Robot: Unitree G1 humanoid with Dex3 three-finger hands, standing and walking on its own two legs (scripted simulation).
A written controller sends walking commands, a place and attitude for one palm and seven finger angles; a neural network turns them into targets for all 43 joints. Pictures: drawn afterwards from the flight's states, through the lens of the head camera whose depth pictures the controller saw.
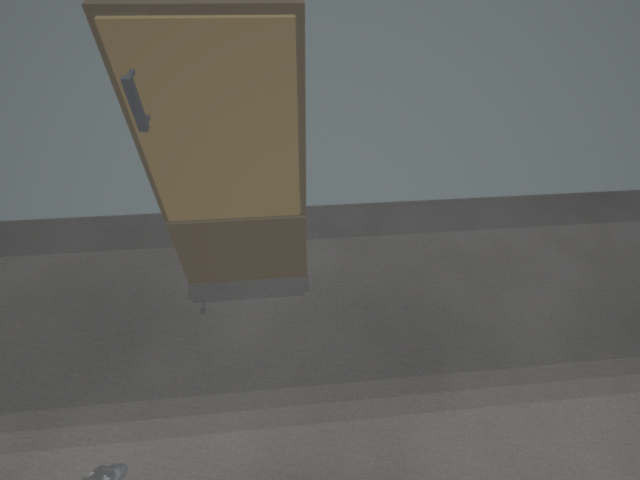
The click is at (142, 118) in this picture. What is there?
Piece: cupboard door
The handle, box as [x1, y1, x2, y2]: [120, 69, 149, 131]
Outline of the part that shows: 129,69 127,74 122,75 120,80 139,131 147,131 149,127 149,115 144,114 132,78 134,70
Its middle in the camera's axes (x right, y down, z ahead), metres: -0.44 -0.33 +0.91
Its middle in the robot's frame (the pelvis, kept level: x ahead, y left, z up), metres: +0.89 +0.48 +0.02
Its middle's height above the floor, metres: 0.79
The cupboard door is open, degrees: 0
